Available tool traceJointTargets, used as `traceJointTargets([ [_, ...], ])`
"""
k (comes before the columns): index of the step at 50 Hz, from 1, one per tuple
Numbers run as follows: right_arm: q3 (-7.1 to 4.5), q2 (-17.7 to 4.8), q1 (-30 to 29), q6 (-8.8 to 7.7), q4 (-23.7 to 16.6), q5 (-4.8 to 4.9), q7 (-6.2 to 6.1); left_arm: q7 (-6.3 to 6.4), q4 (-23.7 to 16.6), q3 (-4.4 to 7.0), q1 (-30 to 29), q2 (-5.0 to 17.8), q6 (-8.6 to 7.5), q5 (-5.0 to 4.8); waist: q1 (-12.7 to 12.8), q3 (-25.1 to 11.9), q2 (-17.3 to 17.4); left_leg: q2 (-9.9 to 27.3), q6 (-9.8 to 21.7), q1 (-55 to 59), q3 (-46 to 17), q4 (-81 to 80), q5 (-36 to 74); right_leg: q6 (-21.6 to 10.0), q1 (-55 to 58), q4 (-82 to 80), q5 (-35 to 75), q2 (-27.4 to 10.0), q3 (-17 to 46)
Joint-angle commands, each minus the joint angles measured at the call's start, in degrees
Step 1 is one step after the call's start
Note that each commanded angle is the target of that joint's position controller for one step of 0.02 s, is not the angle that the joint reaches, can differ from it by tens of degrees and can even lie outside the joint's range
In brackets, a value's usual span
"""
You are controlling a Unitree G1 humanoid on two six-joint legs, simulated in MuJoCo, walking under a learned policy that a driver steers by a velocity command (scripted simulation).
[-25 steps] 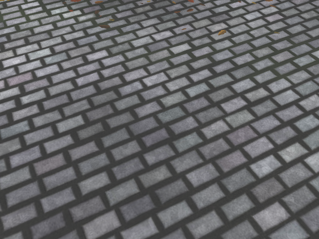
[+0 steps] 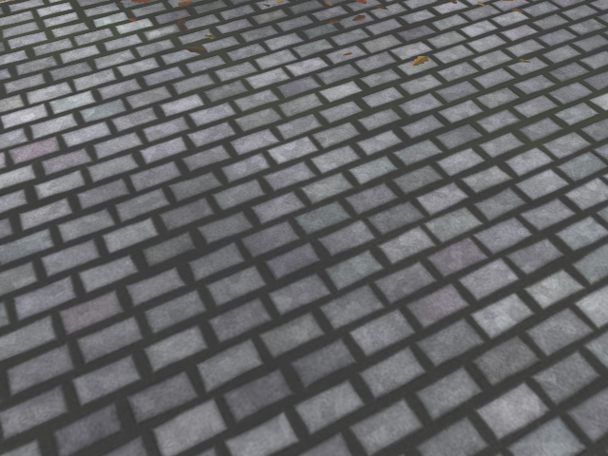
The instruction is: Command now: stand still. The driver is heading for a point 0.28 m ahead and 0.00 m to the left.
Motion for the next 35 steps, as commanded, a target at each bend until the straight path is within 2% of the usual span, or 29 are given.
traceJointTargets([
  [1,-0.87,-6.06,1.77,-0.40,-1.17,0.01,-0.24,0.18,-1.59,1.01,1.49,6.43,-0.42,-0.03,-0.02,-0.54,-0.11,1.42,1.25,-0.87,-0.32,-3.54,8.04,-1.01,-0.78,-5.62,4.56,-3.17,3.00],
  [3,-0.80,-5.90,2.10,-0.42,-0.97,0.02,-0.28,0.19,-1.57,0.98,1.86,6.28,-0.42,-0.05,-0.01,-0.48,-0.12,1.41,1.20,-0.97,-0.25,-3.51,8.00,-1.06,-0.80,-5.62,4.63,-3.15,3.01],
  [4,-0.57,-5.05,3.17,-0.38,-0.38,0.00,-0.31,0.26,-1.08,0.87,2.83,5.79,-0.35,-0.01,-0.04,-1.76,-0.60,0.66,1.22,-0.50,0.64,-3.39,3.06,-1.20,-0.36,-6.47,-1.62,-2.85,2.94],
  [5,-0.53,-4.83,3.25,-0.34,-0.28,0.21,-0.40,0.43,-0.99,1.17,3.12,6.61,-0.18,-0.31,0.14,-0.83,-1.62,-0.79,1.48,-2.07,2.17,-1.76,-4.27,-1.90,-1.01,-7.35,-11.01,-2.68,3.56],
  [6,-0.65,-5.16,2.78,-0.49,-0.72,0.47,-0.46,0.63,-1.19,1.77,3.42,8.36,-0.05,-0.73,0.48,0.64,-3.53,-2.22,1.94,-5.06,3.86,1.27,-12.00,-3.53,-2.00,-8.68,-20.87,-3.83,5.94],
  [7,-0.65,-5.28,1.65,-0.97,-1.59,0.56,-0.36,0.74,-1.26,2.23,4.77,9.67,-0.13,-0.99,1.19,2.48,-5.69,-2.49,2.36,-9.33,4.81,4.92,-15.46,-5.91,-2.30,-11.62,-28.97,-7.26,11.11],
  [8,-0.46,-4.56,0.32,-1.80,-2.63,0.71,-0.09,0.75,-1.12,2.79,6.80,11.20,-0.47,-1.18,1.92,3.59,-8.57,-2.16,2.50,-13.15,6.18,10.19,-14.13,-8.95,-1.28,-15.66,-34.39,-12.64,18.66],
  [9,-0.29,-3.97,-0.80,-2.72,-3.47,0.91,0.27,0.77,-1.17,3.43,7.69,12.55,-0.94,-1.28,2.24,5.07,-9.92,0.13,2.62,-14.60,6.18,15.60,-11.27,-11.98,-2.57,-18.71,-35.24,-17.94,25.62],
  [10,-0.48,-4.33,-1.14,-3.50,-3.75,1.16,0.68,0.77,-1.72,3.62,7.36,12.38,-1.47,-1.05,1.96,6.08,-9.04,2.05,3.04,-16.53,5.24,19.61,-11.02,-13.55,-3.10,-19.95,-33.04,-20.27,28.47],
  [11,-0.66,-4.46,-0.86,-4.09,-3.87,1.36,1.08,0.59,-2.34,3.64,6.70,11.83,-1.97,-0.89,1.47,6.21,-8.51,3.45,3.54,-18.41,4.52,22.31,-13.02,-13.84,-2.30,-19.91,-29.92,-21.07,28.80],
  [12,-0.77,-4.58,-0.60,-4.63,-4.07,1.60,1.43,0.37,-3.16,3.62,5.81,11.21,-2.31,-1.16,0.88,5.91,-7.75,4.58,4.12,-19.12,4.26,21.36,-14.61,-13.06,-1.16,-19.53,-26.47,-20.67,26.96],
  [14,-0.99,-4.34,0.92,-5.53,-3.69,1.88,1.86,0.15,-4.83,3.69,2.51,10.99,-2.31,-2.25,-1.38,4.41,-6.66,4.29,4.85,-10.64,6.36,9.53,-10.78,-9.54,-3.70,-17.59,-18.99,-16.04,18.08],
  [15,-1.24,-3.82,4.23,-5.78,-2.04,1.71,1.98,0.04,-5.41,3.77,1.09,11.27,-1.97,-2.72,-3.19,2.98,-6.21,2.06,4.55,-1.66,9.35,2.35,-3.16,-8.22,-7.63,-15.04,-15.99,-12.80,13.03],
  [16,-1.65,-3.76,7.39,-5.51,-0.17,1.31,1.94,-0.04,-5.52,3.56,1.75,10.60,-1.57,-2.36,-3.90,2.08,-4.89,-0.46,3.38,4.79,10.76,-0.72,1.98,-7.25,-10.05,-10.64,-10.89,-9.79,9.57],
  [17,-2.01,-4.33,10.79,-5.08,0.81,0.96,1.87,-0.10,-5.72,2.93,1.91,8.63,-1.54,-1.88,-4.84,0.65,-1.96,0.83,3.20,9.30,7.87,-2.72,2.99,-5.59,-11.91,-3.86,-4.20,-7.19,6.21],
  [18,-2.75,-7.89,15.43,-4.73,1.01,0.65,1.43,-0.33,-6.44,1.73,2.29,4.63,-1.85,-0.59,-5.27,-2.78,9.31,10.88,5.56,14.89,-5.91,-7.37,7.64,-1.62,-16.56,12.30,-5.29,-1.64,-0.30],
  [19,-3.73,-14.22,20.10,-4.60,1.67,0.01,1.90,0.06,-7.84,1.48,3.16,2.98,-2.45,-0.43,-5.77,-3.86,19.53,22.26,14.47,17.53,-23.62,-12.03,15.16,0.75,-25.72,24.65,-19.28,2.80,-2.72],
  [20,-2.69,-10.75,17.40,-5.30,1.17,-0.36,2.08,0.17,-7.56,2.11,3.53,5.57,-2.67,-1.35,-3.79,-1.79,11.59,24.47,17.89,14.53,-26.58,-11.74,16.10,0.95,-27.96,35.02,-21.82,-0.31,2.00],
  [21,-2.11,-8.63,13.04,-5.82,-0.49,-0.07,2.11,-0.09,-7.28,2.51,3.42,6.89,-2.68,-1.93,-2.08,0.31,7.17,22.75,16.58,12.41,-20.46,-10.33,20.86,0.61,-29.27,38.76,-18.02,-2.40,3.43],
  [23,-1.49,-7.39,6.93,-5.76,-2.97,0.33,2.25,-0.10,-6.52,3.10,2.67,7.31,-2.38,-1.19,-0.31,0.21,5.13,17.83,12.43,10.35,-10.00,-10.06,31.18,0.75,-27.71,35.54,-10.47,-5.17,2.10],
  [24,-0.87,-5.61,6.41,-5.37,-3.02,0.15,2.00,-0.18,-6.63,3.21,1.65,6.75,-2.23,-0.97,-0.03,-0.01,5.46,15.32,10.90,8.94,-5.62,-10.14,35.77,1.11,-25.02,31.95,-7.01,-5.68,1.49],
  [25,-0.32,-4.23,6.91,-5.03,-2.59,-0.35,1.71,-0.35,-6.53,2.93,1.30,5.10,-2.04,-0.97,0.19,-0.65,6.08,13.20,10.01,7.65,-2.11,-9.76,39.53,1.61,-21.87,27.70,-4.25,-5.33,0.38],
  [26,-0.08,-4.13,7.38,-4.72,-2.31,-0.70,1.36,-0.44,-6.66,2.53,0.50,3.49,-1.86,-1.01,0.19,-1.38,6.44,11.80,9.70,7.00,0.29,-9.07,42.49,2.09,-19.12,22.91,-2.46,-4.94,-0.46],
  [27,-0.13,-5.13,7.19,-4.40,-2.30,-0.82,1.00,-0.42,-7.04,2.14,-0.85,2.51,-1.71,-1.02,0.05,-1.96,6.40,10.84,9.61,5.93,2.08,-8.41,44.32,2.40,-16.07,18.20,-1.17,-4.36,-1.28],
  [29,-0.76,-8.11,7.96,-3.82,-2.01,-0.68,0.65,-0.20,-7.79,1.83,-3.46,2.62,-1.24,-1.05,-0.81,-3.17,6.38,11.23,10.33,4.39,2.37,-7.56,46.35,2.64,-10.98,12.05,0.43,-2.94,-2.80],
  [31,-0.98,-8.46,7.62,-3.34,-1.83,0.09,0.65,-0.01,-7.72,2.02,-3.60,3.84,-0.55,-1.21,-0.57,-3.46,6.64,12.37,10.91,3.73,1.07,-7.31,44.40,2.05,-7.33,8.03,3.66,-2.61,-2.78],
  [33,-0.96,-7.49,6.49,-3.10,-1.64,1.13,0.87,0.10,-7.14,2.36,-2.64,4.65,-0.27,-0.57,1.03,-2.39,5.18,11.50,9.42,1.93,0.93,-5.97,37.79,0.16,-1.97,-0.26,11.87,-2.58,-2.52],
  [34,-1.15,-7.36,8.23,-3.21,-1.02,1.06,1.12,0.35,-6.79,2.95,-1.78,6.48,-0.18,0.05,1.10,-2.65,2.98,9.72,7.68,1.39,1.18,-5.14,32.02,-0.96,1.78,-3.07,20.14,-3.88,-0.50],
  [35,-1.28,-7.05,10.16,-3.54,-1.00,-0.11,1.30,0.72,-6.65,3.84,-0.53,9.88,-0.07,0.08,-0.09,-4.46,-0.83,6.74,5.56,-0.60,2.84,-3.30,23.19,-2.45,7.22,-0.69,34.44,-7.45,2.70],
])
